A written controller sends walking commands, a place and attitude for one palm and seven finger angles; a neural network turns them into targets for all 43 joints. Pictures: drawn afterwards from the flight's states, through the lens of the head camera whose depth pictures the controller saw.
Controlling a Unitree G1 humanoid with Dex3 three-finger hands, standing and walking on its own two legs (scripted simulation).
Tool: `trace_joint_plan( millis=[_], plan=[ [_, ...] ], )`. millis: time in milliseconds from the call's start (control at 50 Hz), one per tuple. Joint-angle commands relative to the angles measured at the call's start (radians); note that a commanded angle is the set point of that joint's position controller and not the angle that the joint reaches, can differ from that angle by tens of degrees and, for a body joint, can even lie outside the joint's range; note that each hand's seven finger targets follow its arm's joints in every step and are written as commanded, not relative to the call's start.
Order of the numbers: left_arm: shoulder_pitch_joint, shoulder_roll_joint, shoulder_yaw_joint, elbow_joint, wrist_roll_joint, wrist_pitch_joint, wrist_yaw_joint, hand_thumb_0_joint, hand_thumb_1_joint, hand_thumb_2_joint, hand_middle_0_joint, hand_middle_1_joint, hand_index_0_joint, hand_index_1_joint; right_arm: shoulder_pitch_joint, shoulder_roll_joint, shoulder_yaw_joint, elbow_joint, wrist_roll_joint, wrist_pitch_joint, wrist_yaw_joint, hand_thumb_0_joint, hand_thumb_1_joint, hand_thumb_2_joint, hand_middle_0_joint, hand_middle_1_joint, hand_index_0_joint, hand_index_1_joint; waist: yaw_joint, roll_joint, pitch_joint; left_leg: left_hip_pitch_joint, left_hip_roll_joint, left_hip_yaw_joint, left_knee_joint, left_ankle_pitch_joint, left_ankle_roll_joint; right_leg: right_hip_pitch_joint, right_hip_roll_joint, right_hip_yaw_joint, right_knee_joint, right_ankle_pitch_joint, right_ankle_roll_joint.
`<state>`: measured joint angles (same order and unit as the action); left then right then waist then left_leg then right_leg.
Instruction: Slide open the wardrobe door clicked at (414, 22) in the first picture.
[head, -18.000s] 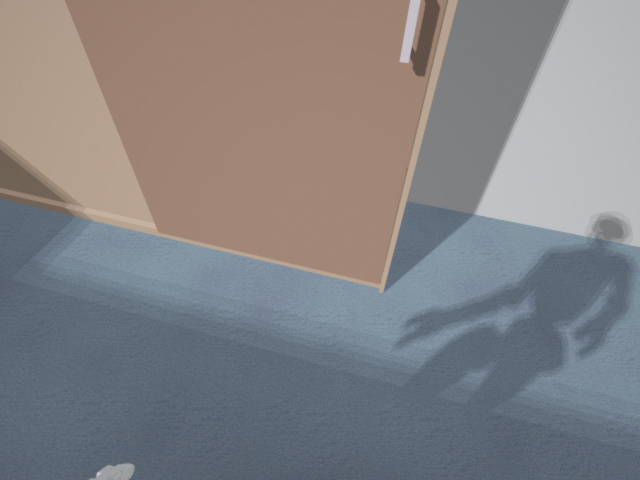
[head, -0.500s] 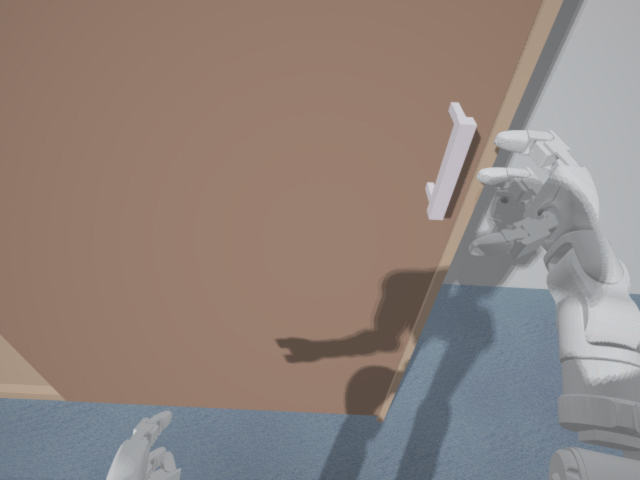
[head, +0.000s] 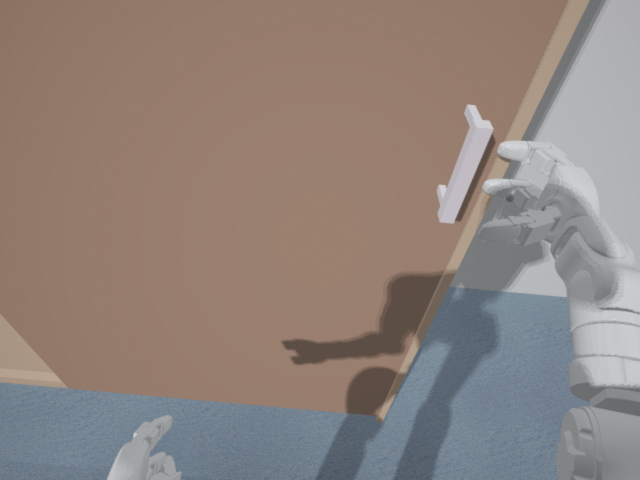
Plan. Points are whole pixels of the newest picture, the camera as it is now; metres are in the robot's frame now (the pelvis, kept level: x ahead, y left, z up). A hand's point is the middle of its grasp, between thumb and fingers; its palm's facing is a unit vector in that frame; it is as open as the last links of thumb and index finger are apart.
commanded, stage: move the hooked fingers beside the handle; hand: right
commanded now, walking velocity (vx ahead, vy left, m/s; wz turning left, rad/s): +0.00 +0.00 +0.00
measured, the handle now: (458, 166) +0.46 -0.13 +0.20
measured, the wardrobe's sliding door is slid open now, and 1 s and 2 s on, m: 0.00 0.00 0.00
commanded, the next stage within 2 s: feel for the door with the fingertips in 0.18 s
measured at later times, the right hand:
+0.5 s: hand (488, 207) +0.39 -0.15 +0.20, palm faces -0.05 +1.00 +0.02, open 14.0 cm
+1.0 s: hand (478, 190) +0.41 -0.14 +0.20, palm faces +0.01 +1.00 -0.03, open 14.0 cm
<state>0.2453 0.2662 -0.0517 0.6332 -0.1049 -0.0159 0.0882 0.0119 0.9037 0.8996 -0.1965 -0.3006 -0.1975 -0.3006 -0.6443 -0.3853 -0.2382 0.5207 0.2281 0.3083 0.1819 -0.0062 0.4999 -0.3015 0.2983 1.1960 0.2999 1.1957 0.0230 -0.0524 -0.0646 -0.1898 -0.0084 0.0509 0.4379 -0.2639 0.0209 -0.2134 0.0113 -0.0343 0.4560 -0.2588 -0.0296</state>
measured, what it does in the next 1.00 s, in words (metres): stands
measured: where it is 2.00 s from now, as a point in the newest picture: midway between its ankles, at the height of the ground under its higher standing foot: outside the picture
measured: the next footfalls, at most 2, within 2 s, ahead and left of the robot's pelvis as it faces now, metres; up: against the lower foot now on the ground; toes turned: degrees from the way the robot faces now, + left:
none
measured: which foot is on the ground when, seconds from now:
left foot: down 0.00-1.00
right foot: down 0.00-1.00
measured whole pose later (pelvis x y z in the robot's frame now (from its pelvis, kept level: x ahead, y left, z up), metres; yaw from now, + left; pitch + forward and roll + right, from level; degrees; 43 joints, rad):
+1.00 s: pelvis +0.00 +0.00 +0.00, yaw +0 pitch +0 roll +0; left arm 0.23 0.25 -0.04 0.65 -0.09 0.01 0.08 0.01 0.90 0.90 -0.20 -0.30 -0.20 -0.30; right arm -0.65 -0.28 -0.16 0.41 0.19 0.30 0.06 -0.01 0.50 -0.30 0.30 1.20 0.30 1.20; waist 0.01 -0.03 -0.04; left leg -0.17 -0.01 0.06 0.43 -0.27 0.03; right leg -0.20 0.01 -0.03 0.45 -0.26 -0.02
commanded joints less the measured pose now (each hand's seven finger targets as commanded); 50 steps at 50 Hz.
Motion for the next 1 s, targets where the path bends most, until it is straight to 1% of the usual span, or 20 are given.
trace_joint_plan(
  millis=[0,40,100,140,160,200,240,300,380,400,440,480,500,540,620,700,780,860,920,980],
  plan=[
    [-0.098,0.124,0.053,-0.187,0.015,-0.052,0.003,0.000,0.900,0.900,-0.200,-0.300,-0.200,-0.300,-0.380,-0.246,-0.113,-0.334,0.021,-0.125,-0.005,0.000,0.500,-0.300,0.300,1.200,0.300,1.200,-0.025,0.116,-0.286,0.093,0.017,-0.030,-0.037,0.357,0.006,0.122,-0.015,0.058,-0.028,0.302,-0.024],
    [-0.107,0.110,0.050,-0.196,0.020,-0.069,0.005,0.000,0.900,0.900,-0.200,-0.300,-0.200,-0.300,-0.485,-0.280,-0.139,-0.485,0.020,-0.209,-0.013,0.000,0.500,-0.300,0.300,1.200,0.300,1.200,-0.020,0.077,-0.374,0.134,0.014,-0.039,-0.023,0.401,0.004,0.182,-0.015,0.053,-0.022,0.351,-0.029],
    [-0.100,0.106,0.048,-0.173,0.026,-0.085,0.007,0.000,0.900,0.900,-0.200,-0.300,-0.200,-0.300,-0.505,-0.311,-0.159,-0.536,0.005,-0.267,-0.024,0.000,0.500,-0.300,0.300,1.200,0.300,1.200,-0.013,-0.005,-0.382,0.124,0.008,-0.039,-0.024,0.417,0.007,0.237,-0.021,0.054,-0.017,0.405,-0.027],
    [-0.097,0.105,0.045,-0.153,0.018,-0.087,0.006,0.000,0.900,0.900,-0.200,-0.300,-0.200,-0.300,-0.416,-0.255,-0.124,-0.426,-0.001,-0.227,-0.017,0.000,0.500,-0.300,0.300,1.200,0.300,1.200,-0.008,-0.049,-0.288,0.071,0.007,-0.034,-0.038,0.389,0.010,0.218,-0.023,0.046,-0.021,0.377,-0.020],
    [-0.092,0.110,0.044,-0.141,0.012,-0.080,0.007,0.000,0.900,0.900,-0.200,-0.300,-0.200,-0.300,-0.374,-0.225,-0.098,-0.331,-0.003,-0.186,-0.008,0.000,0.500,-0.300,0.300,1.200,0.300,1.200,-0.003,-0.038,-0.214,0.040,0.006,-0.029,-0.048,0.354,0.011,0.179,-0.021,0.044,-0.029,0.330,-0.016],
    [-0.085,0.120,0.049,-0.141,0.003,-0.070,0.006,0.000,0.900,0.900,-0.200,-0.300,-0.200,-0.300,-0.309,-0.145,-0.028,-0.235,-0.002,-0.104,0.014,0.000,0.500,-0.300,0.300,1.200,0.300,1.200,0.002,-0.021,-0.140,0.004,0.008,-0.018,-0.055,0.327,0.013,0.140,-0.022,0.048,-0.038,0.297,-0.013],
    [-0.076,0.130,0.051,-0.147,0.000,-0.059,0.004,0.000,0.900,0.900,-0.200,-0.300,-0.200,-0.300,-0.226,-0.122,-0.020,-0.146,0.009,-0.027,0.031,0.000,0.500,-0.300,0.300,1.200,0.300,1.200,-0.004,0.028,-0.099,-0.025,0.008,-0.009,-0.058,0.299,0.011,0.101,-0.022,0.057,-0.040,0.262,-0.011],
    [-0.095,0.126,0.057,-0.177,0.001,-0.054,0.001,0.000,0.900,0.900,-0.200,-0.300,-0.200,-0.300,-0.260,-0.102,-0.008,-0.262,0.033,-0.020,0.037,0.000,0.500,-0.300,0.300,1.200,0.300,1.200,-0.008,0.075,-0.176,-0.003,0.010,-0.009,-0.046,0.322,0.009,0.128,-0.022,0.059,-0.024,0.289,-0.016],
    [-0.119,0.106,0.054,-0.182,0.014,-0.079,0.003,0.000,0.900,0.900,-0.200,-0.300,-0.200,-0.300,-0.491,-0.106,0.004,-0.534,0.043,-0.152,-0.015,0.000,0.500,-0.300,0.300,1.200,0.300,1.200,0.015,0.090,-0.292,0.006,0.003,-0.015,-0.032,0.336,0.006,0.228,-0.030,0.077,-0.002,0.350,-0.020],
    [-0.116,0.105,0.052,-0.176,0.020,-0.083,0.003,0.000,0.900,0.900,-0.200,-0.300,-0.200,-0.300,-0.525,-0.117,-0.012,-0.565,0.037,-0.179,-0.032,0.000,0.500,-0.300,0.300,1.200,0.300,1.200,0.010,0.052,-0.344,0.019,0.000,-0.019,-0.023,0.344,0.008,0.258,-0.026,0.080,-0.002,0.373,-0.018],
    [-0.108,0.096,0.048,-0.155,0.027,-0.091,-0.001,0.000,0.900,0.900,-0.200,-0.300,-0.200,-0.300,-0.513,-0.107,-0.021,-0.548,0.023,-0.207,-0.068,0.000,0.500,-0.300,0.300,1.200,0.300,1.200,0.007,0.021,-0.358,0.014,-0.001,-0.017,-0.016,0.358,0.008,0.289,-0.027,0.078,0.002,0.411,-0.010],
    [-0.098,0.102,0.047,-0.132,0.030,-0.078,-0.006,0.000,0.900,0.900,-0.200,-0.300,-0.200,-0.300,-0.444,-0.138,-0.046,-0.465,-0.002,-0.187,-0.099,0.000,0.500,-0.300,0.300,1.200,0.300,1.200,-0.011,0.014,-0.315,0.020,-0.001,-0.015,-0.022,0.345,0.010,0.245,-0.029,0.070,-0.005,0.399,-0.002],
    [-0.110,0.095,0.043,-0.132,0.027,-0.071,-0.008,0.000,0.900,0.900,-0.200,-0.300,-0.200,-0.300,-0.441,-0.091,-0.007,-0.429,-0.015,-0.163,-0.108,0.000,0.500,-0.300,0.300,1.200,0.300,1.200,-0.005,-0.001,-0.269,0.014,0.003,-0.015,-0.025,0.331,0.012,0.218,-0.025,0.065,-0.014,0.373,-0.001],
    [-0.109,0.095,0.042,-0.128,0.025,-0.053,-0.012,0.000,0.900,0.900,-0.200,-0.300,-0.200,-0.300,-0.360,-0.082,-0.014,-0.314,-0.033,-0.094,-0.127,0.000,0.500,-0.300,0.300,1.200,0.300,1.200,-0.016,0.009,-0.194,0.007,0.004,-0.012,-0.035,0.313,0.012,0.155,-0.024,0.058,-0.027,0.329,0.002],
    [-0.128,0.098,0.044,-0.168,0.022,-0.019,-0.015,0.000,0.900,0.900,-0.200,-0.300,-0.200,-0.300,-0.299,-0.043,0.000,-0.327,-0.022,-0.014,-0.117,0.000,0.500,-0.300,0.300,1.200,0.300,1.200,-0.029,0.070,-0.220,0.064,0.011,-0.012,-0.033,0.380,0.011,0.136,-0.023,0.044,-0.030,0.356,-0.006],
    [-0.143,0.093,0.046,-0.191,0.025,-0.022,-0.014,0.000,0.900,0.900,-0.200,-0.300,-0.200,-0.300,-0.347,-0.060,-0.017,-0.460,0.001,-0.066,-0.106,0.000,0.500,-0.300,0.300,1.200,0.300,1.200,-0.027,0.103,-0.289,0.103,0.009,-0.017,-0.021,0.445,0.008,0.177,-0.026,0.044,-0.018,0.417,-0.014],
    [-0.127,0.093,0.048,-0.167,0.027,-0.031,-0.008,0.000,0.900,0.900,-0.200,-0.300,-0.200,-0.300,-0.415,-0.075,-0.010,-0.473,-0.009,-0.116,-0.114,0.000,0.500,-0.300,0.300,1.200,0.300,1.200,-0.006,0.087,-0.262,0.067,0.003,-0.024,-0.034,0.404,0.002,0.194,-0.027,0.042,-0.015,0.380,-0.018],
    [-0.113,0.094,0.044,-0.134,0.022,-0.028,-0.001,0.000,0.900,0.900,-0.200,-0.300,-0.200,-0.300,-0.492,-0.051,0.037,-0.377,-0.031,-0.093,-0.119,0.000,0.500,-0.300,0.300,1.200,0.300,1.200,0.022,0.019,-0.192,-0.002,0.004,-0.024,-0.056,0.295,0.006,0.179,-0.020,0.048,-0.027,0.283,-0.015],
    [-0.103,0.100,0.045,-0.123,0.022,-0.027,0.003,0.000,0.900,0.900,-0.200,-0.300,-0.200,-0.300,-0.533,-0.046,0.051,-0.328,-0.034,-0.076,-0.114,0.000,0.500,-0.300,0.300,1.200,0.300,1.200,0.026,-0.018,-0.202,-0.008,0.006,-0.025,-0.060,0.277,0.011,0.180,-0.018,0.057,-0.029,0.272,-0.013],
    [-0.091,0.102,0.050,-0.122,0.023,-0.030,0.002,0.000,0.900,0.900,-0.200,-0.300,-0.200,-0.300,-0.522,-0.028,0.051,-0.283,-0.018,-0.086,-0.110,0.000,0.500,-0.300,0.300,1.200,0.300,1.200,0.022,0.043,-0.239,0.005,0.001,-0.018,-0.054,0.293,0.012,0.190,-0.021,0.066,-0.025,0.294,-0.013]
  ],
)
